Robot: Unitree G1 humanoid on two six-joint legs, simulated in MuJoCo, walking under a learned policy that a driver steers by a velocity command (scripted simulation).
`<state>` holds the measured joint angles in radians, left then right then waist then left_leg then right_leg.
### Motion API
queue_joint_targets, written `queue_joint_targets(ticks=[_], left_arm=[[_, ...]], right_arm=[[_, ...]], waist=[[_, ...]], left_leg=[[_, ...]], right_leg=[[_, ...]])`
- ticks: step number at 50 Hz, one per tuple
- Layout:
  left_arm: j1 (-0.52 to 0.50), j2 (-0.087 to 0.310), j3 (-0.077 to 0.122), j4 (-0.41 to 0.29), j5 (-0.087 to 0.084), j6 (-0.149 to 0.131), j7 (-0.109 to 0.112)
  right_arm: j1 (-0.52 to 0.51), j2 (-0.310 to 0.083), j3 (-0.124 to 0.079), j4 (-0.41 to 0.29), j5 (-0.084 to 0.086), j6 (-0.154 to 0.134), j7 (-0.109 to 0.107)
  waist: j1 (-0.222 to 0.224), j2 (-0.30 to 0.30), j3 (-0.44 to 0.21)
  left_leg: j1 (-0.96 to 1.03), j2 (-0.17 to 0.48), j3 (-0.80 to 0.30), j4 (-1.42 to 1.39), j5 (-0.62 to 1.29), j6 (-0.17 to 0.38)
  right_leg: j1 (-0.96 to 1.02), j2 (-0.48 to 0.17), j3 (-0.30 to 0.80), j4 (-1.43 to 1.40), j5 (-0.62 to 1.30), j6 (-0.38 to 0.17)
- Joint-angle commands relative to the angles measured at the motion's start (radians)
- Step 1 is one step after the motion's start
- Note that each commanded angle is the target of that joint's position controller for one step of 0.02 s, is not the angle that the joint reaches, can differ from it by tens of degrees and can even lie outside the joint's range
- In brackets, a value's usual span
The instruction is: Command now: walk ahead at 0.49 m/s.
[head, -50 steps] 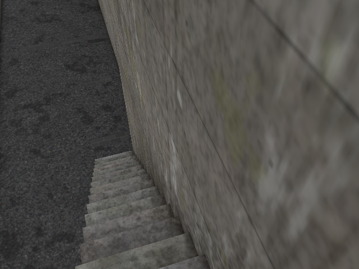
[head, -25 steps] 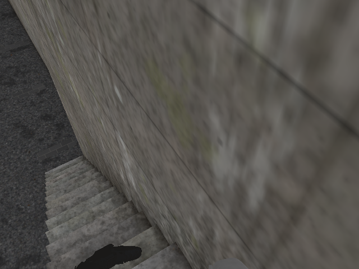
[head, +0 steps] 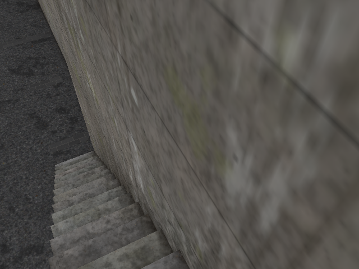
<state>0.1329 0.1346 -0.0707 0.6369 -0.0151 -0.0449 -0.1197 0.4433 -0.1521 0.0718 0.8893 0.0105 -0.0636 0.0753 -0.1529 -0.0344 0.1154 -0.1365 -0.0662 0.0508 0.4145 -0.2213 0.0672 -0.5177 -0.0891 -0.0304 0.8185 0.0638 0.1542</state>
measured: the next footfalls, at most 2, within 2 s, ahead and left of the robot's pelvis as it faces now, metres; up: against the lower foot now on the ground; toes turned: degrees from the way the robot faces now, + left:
right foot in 0.02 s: +0.13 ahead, -0.14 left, +0.00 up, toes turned -5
right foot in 1.48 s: +0.30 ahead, +0.05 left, -0.21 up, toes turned +31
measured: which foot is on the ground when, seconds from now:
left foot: down 0.00-1.00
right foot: up 0.00-0.00, down 0.02-0.80, up 0.82-1.00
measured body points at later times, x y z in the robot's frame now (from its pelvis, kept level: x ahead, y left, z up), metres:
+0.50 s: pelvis +0.05 -0.04 -0.01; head +0.04 -0.03 +0.44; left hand +0.16 +0.17 -0.14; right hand +0.17 -0.23 -0.13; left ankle +0.00 +0.08 -0.74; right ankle +0.09 -0.13 -0.74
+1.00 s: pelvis +0.03 +0.04 -0.02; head +0.03 +0.06 +0.43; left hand +0.06 +0.32 -0.14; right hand +0.11 -0.19 -0.15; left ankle +0.01 +0.06 -0.74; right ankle +0.15 -0.11 -0.58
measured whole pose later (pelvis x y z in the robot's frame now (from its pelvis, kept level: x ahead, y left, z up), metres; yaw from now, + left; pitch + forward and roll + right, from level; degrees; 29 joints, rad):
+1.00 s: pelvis +0.03 +0.04 -0.02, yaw +26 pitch +4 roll -5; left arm 0.19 0.20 0.02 0.83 0.10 -0.09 0.02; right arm 0.49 -0.22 -0.04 0.89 -0.03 -0.07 0.07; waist -0.06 0.07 -0.07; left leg -0.39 -0.15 -0.14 0.72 -0.36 0.15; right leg -0.88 0.00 0.05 1.51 -0.19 0.00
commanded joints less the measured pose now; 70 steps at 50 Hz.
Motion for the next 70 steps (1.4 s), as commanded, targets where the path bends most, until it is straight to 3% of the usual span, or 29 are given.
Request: queue_joint_targets(ticks=[1, 3, 6, 8, 13, 17, 24, 29, 33, 36, 39, 40, 41, 42, 44, 45, 47, 48, 50, 52, 53, 56, 57, 60, 66, 67, 68, 69, 70], left_arm=[[0.076, 0.031, 0.021, -0.043, -0.014, -0.023, 0.001], [0.027, 0.103, 0.035, -0.038, 0.009, -0.024, 0.009], [0.035, 0.077, 0.050, 0.014, 0.007, -0.021, -0.008], [0.030, 0.096, 0.066, 0.035, 0.010, -0.021, 0.001], [0.040, 0.093, 0.075, 0.108, 0.013, -0.031, 0.018], [0.055, 0.086, 0.088, 0.159, 0.020, -0.038, 0.045], [0.009, 0.101, 0.099, 0.142, 0.024, -0.067, 0.094], [0.007, 0.146, 0.112, 0.108, 0.061, -0.061, 0.114], [0.021, 0.187, 0.136, 0.087, 0.094, -0.066, 0.154], [0.056, 0.181, 0.145, 0.117, 0.088, -0.058, 0.159], [-0.010, 0.182, 0.136, 0.075, 0.102, -0.039, 0.153], [-0.029, 0.147, 0.124, 0.066, 0.107, -0.036, 0.147], [-0.064, 0.110, 0.117, 0.080, 0.117, -0.047, 0.160], [-0.152, 0.118, 0.113, 0.019, 0.140, -0.056, 0.156], [-0.066, 0.094, 0.089, 0.069, 0.126, -0.074, 0.145], [-0.031, 0.137, 0.105, 0.106, 0.120, -0.078, 0.145], [-0.008, 0.111, 0.098, 0.135, 0.121, -0.079, 0.157], [0.028, 0.090, 0.091, 0.144, 0.106, -0.066, 0.165], [0.108, 0.066, 0.079, 0.158, 0.112, -0.048, 0.101], [0.089, 0.032, 0.065, 0.126, 0.100, -0.040, 0.069], [0.073, 0.050, 0.067, 0.132, 0.118, -0.038, 0.057], [0.006, 0.018, 0.053, 0.097, 0.085, -0.026, 0.051], [-0.026, 0.043, 0.057, 0.089, 0.080, -0.020, 0.037], [-0.051, 0.056, 0.063, 0.128, 0.102, -0.021, 0.012], [-0.140, 0.070, 0.063, 0.109, 0.093, -0.035, 0.027], [-0.187, 0.125, 0.131, 0.107, -0.112, 0.022, 0.090], [-0.185, 0.023, 0.045, 0.066, 0.095, -0.016, 0.016], [-0.029, 0.058, 0.083, 0.125, 0.108, -0.028, 0.016], [0.039, 0.075, 0.084, 0.152, 0.123, -0.035, 0.021]], right_arm=[[-0.190, -0.087, -0.014, -0.093, 0.032, -0.007, 0.021], [-0.013, -0.077, -0.030, -0.080, 0.014, -0.001, 0.006], [-0.067, 0.002, -0.001, -0.098, -0.025, -0.009, -0.014], [-0.099, 0.009, 0.005, -0.109, -0.008, -0.003, -0.002], [-0.128, -0.001, -0.007, -0.122, -0.038, 0.020, 0.014], [-0.145, 0.018, -0.036, -0.151, -0.035, 0.033, 0.030], [-0.184, 0.014, -0.086, -0.254, -0.039, 0.025, -0.009], [-0.151, 0.008, -0.082, -0.254, -0.017, 0.020, -0.025], [-0.177, -0.059, -0.103, -0.251, -0.038, -0.001, -0.038], [-0.223, -0.015, -0.086, -0.260, -0.021, -0.011, -0.044], [-0.183, -0.052, -0.108, -0.241, -0.009, -0.019, -0.066], [-0.122, -0.084, -0.113, -0.210, -0.026, -0.025, -0.073], [-0.094, -0.227, -0.154, -0.205, -0.034, -0.044, -0.074], [0.072, -0.276, -0.173, -0.157, -0.013, -0.057, -0.079], [0.193, -0.295, -0.184, -0.087, 0.018, -0.041, -0.057], [0.163, -0.263, -0.169, -0.082, 0.003, -0.032, -0.026], [0.072, -0.129, -0.124, -0.061, -0.022, -0.005, 0.023], [0.089, -0.090, -0.111, -0.032, -0.032, -0.004, 0.019], [0.072, -0.073, -0.087, 0.025, -0.070, -0.015, -0.008], [0.135, -0.096, -0.075, 0.093, -0.071, -0.038, -0.032], [0.187, -0.085, -0.070, 0.132, -0.067, -0.061, -0.046], [0.344, -0.077, -0.066, 0.268, -0.111, -0.091, -0.082], [0.341, -0.056, -0.063, 0.248, -0.088, -0.094, -0.099], [0.355, -0.050, -0.040, 0.233, -0.080, -0.078, -0.122], [0.383, -0.076, -0.057, 0.175, -0.048, -0.060, -0.115], [0.248, 0.031, -0.063, 0.082, 0.149, -0.020, -0.099], [0.326, -0.073, -0.039, 0.164, -0.068, -0.040, -0.087], [0.439, -0.114, -0.072, 0.219, -0.051, -0.044, -0.110], [0.419, -0.138, -0.081, 0.182, -0.026, -0.052, -0.119]], waist=[[0.151, 0.000, -0.086], [0.020, -0.019, -0.181], [0.016, -0.061, -0.144], [0.028, 0.016, -0.107], [0.046, 0.009, -0.143], [0.068, 0.038, -0.182], [0.116, 0.017, -0.237], [0.139, 0.042, -0.168], [0.161, 0.023, -0.131], [0.181, -0.024, -0.144], [0.127, -0.002, -0.143], [0.101, 0.068, -0.151], [0.058, 0.170, -0.170], [-0.026, 0.235, -0.129], [-0.058, 0.191, -0.001], [-0.020, 0.174, -0.003], [0.088, 0.133, -0.068], [0.127, 0.103, -0.094], [0.190, 0.103, -0.115], [0.178, 0.074, -0.090], [0.157, 0.072, -0.093], [0.121, 0.104, -0.097], [0.100, 0.080, -0.077], [0.091, 0.212, -0.075], [0.053, 0.174, -0.069], [0.017, 0.081, -0.054], [0.058, 0.246, -0.025], [0.080, 0.131, -0.049], [0.078, 0.025, -0.045]], left_leg=[[-0.091, 0.264, -0.265, -0.013, 0.329, 0.045], [-0.035, 0.193, -0.246, -0.049, 0.130, 0.016], [-0.007, 0.145, -0.168, 0.020, 0.035, -0.045], [-0.020, 0.124, -0.164, 0.028, 0.046, -0.066], [-0.040, 0.134, -0.197, 0.018, 0.102, -0.080], [-0.118, 0.111, -0.211, 0.038, 0.084, -0.052], [-0.302, 0.118, -0.235, 0.139, 0.037, -0.035], [-0.387, 0.118, -0.231, 0.176, 0.010, -0.010], [-0.485, 0.066, -0.207, 0.283, -0.194, 0.029], [-0.496, 0.067, -0.106, 0.383, 0.001, -0.027], [-0.268, 0.077, -0.155, 0.331, 0.053, 0.004], [-0.251, 0.112, -0.244, 0.235, 0.064, 0.042], [-0.181, 0.172, -0.489, 0.072, -0.018, 0.088], [-0.047, 0.237, -0.875, -0.065, -0.261, 0.208], [0.226, 0.308, -0.949, -0.093, -0.489, 0.219], [0.177, 0.291, -0.894, -0.051, -0.431, 0.225], [0.018, 0.196, -0.701, 0.042, -0.339, 0.204], [-0.055, 0.170, -0.660, 0.058, -0.285, 0.183], [-0.304, 0.095, -0.548, 0.125, -0.140, 0.144], [-0.360, 0.105, -0.546, 0.129, -0.152, 0.128], [-0.325, 0.086, -0.535, 0.140, -0.191, 0.106], [-0.144, 0.115, -0.582, 0.241, -0.097, 0.070], [-0.251, 0.086, -0.514, 0.267, -0.123, 0.078], [-0.473, 0.018, -0.502, 0.337, -0.200, 0.088], [-0.194, 0.005, -0.658, 0.566, 0.137, 0.083], [0.004, -0.124, -0.584, 0.392, 0.644, 0.035], [-0.299, -0.002, -0.747, 0.660, 0.172, 0.058], [-0.210, -0.021, -0.667, 0.747, 0.280, 0.050], [-0.254, -0.073, -0.574, 0.805, 0.321, 0.007]], right_leg=[[0.194, -0.044, 0.059, -0.206, 0.055, -0.033], [0.241, -0.051, 0.015, -0.202, -0.108, -0.130], [0.141, -0.107, 0.124, -0.342, -0.269, -0.178], [0.121, -0.120, 0.141, -0.400, -0.361, -0.149], [0.221, -0.121, 0.090, -0.393, -0.301, -0.152], [0.306, -0.142, 0.039, -0.350, -0.271, -0.150], [0.426, -0.246, 0.026, -0.330, -0.230, -0.256], [0.373, -0.300, 0.020, -0.359, -0.333, -0.280], [0.347, -0.306, -0.020, -0.374, -0.645, -0.267], [0.327, -0.441, 0.055, -0.428, -0.511, -0.304], [0.119, -0.312, -0.162, -0.347, -0.563, -0.200], [0.105, -0.270, -0.200, -0.215, -0.536, -0.170], [0.011, -0.142, -0.267, 0.120, -0.547, -0.125], [-0.282, -0.001, -0.145, 0.329, -0.755, -0.099], [-0.744, 0.056, 0.119, 0.566, -0.636, -0.119], [-0.771, 0.069, 0.168, 0.624, -0.556, -0.130], [-0.731, 0.073, 0.139, 0.698, -0.354, -0.145], [-0.713, 0.079, 0.121, 0.721, -0.239, -0.149], [-0.530, 0.079, 0.075, 0.835, -0.049, -0.178], [-0.529, 0.079, 0.065, 0.857, -0.059, -0.183], [-0.524, 0.078, 0.097, 0.739, 0.014, -0.180], [-0.666, 0.054, 0.155, 0.536, 0.156, -0.179], [-0.562, 0.066, 0.115, 0.331, 0.382, -0.190], [-0.281, 0.107, 0.064, 0.265, 0.504, -0.195], [-0.280, 0.121, 0.118, -0.058, 0.188, -0.173], [-0.239, 0.215, 0.029, -0.320, 0.144, -0.177], [-0.102, 0.077, 0.186, -0.099, 0.196, -0.150], [-0.067, 0.098, 0.117, -0.131, 0.218, -0.193], [0.046, 0.138, 0.052, -0.244, 0.184, -0.193]])
Keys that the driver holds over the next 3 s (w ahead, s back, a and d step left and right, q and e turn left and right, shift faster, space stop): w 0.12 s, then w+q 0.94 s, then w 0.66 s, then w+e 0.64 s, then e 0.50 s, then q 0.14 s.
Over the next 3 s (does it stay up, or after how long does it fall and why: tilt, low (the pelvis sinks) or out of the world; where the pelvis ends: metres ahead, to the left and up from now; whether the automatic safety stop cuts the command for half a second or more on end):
stays up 0.67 0.22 -0.69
